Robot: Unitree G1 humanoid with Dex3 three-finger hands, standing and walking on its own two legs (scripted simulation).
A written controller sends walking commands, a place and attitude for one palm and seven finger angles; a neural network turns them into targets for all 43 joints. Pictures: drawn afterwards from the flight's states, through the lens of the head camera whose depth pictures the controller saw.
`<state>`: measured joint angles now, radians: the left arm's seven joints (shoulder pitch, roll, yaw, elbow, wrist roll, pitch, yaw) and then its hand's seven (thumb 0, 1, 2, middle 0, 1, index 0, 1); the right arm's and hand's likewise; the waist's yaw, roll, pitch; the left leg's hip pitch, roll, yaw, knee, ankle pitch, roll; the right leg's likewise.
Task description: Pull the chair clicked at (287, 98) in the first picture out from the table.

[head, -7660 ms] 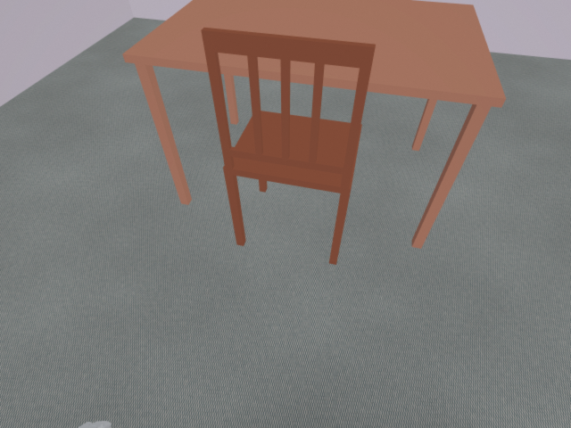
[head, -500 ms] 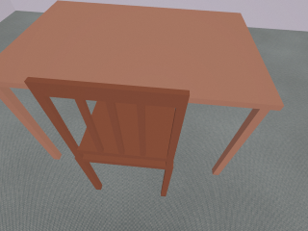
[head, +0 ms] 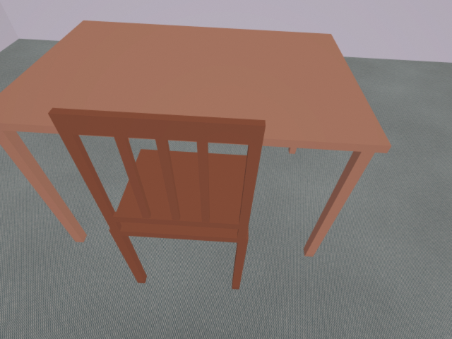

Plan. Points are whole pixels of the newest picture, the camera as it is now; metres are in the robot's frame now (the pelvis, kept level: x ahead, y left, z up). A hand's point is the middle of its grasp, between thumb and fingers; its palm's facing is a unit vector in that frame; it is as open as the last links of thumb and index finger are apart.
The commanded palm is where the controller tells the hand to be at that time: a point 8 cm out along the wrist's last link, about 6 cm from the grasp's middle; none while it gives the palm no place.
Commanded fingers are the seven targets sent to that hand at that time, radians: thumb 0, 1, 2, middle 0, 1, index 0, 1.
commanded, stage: come to a stop and stand still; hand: left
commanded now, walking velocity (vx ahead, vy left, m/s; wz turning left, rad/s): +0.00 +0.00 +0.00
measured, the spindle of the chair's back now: (170, 184) +0.49 +0.16 -0.07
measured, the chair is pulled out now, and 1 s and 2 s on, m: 0.00 0.00 0.00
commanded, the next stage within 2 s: look again from close up in 0.58 s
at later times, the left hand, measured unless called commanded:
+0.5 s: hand out of the picture -0.03 +0.18 -0.17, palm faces +0.02 -0.99 -0.17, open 7.4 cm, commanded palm none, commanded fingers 0.00 0.90 0.90 -0.20 -0.30 -0.20 -0.30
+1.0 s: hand out of the picture +0.01 +0.19 -0.17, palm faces +0.01 -0.98 -0.19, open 7.4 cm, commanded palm none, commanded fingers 0.00 0.90 0.90 -0.20 -0.30 -0.20 -0.30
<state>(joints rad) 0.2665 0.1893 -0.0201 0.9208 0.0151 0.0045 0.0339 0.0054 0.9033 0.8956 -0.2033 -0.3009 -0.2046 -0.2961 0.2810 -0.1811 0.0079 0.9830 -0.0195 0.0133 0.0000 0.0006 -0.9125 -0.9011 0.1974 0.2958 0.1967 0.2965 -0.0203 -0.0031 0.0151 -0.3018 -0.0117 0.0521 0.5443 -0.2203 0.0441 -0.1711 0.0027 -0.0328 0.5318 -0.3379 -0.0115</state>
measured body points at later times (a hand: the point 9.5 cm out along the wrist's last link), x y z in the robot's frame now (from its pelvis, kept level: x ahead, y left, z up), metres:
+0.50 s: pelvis +0.02 +0.02 +0.01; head +0.03 +0.03 +0.46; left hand -0.03 +0.24 -0.16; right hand +0.03 -0.21 -0.15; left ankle +0.05 +0.09 -0.73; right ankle -0.03 -0.12 -0.73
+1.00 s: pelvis +0.03 +0.02 +0.01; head +0.03 +0.03 +0.46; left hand +0.01 +0.25 -0.15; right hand +0.03 -0.20 -0.15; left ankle +0.05 +0.09 -0.73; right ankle -0.03 -0.12 -0.73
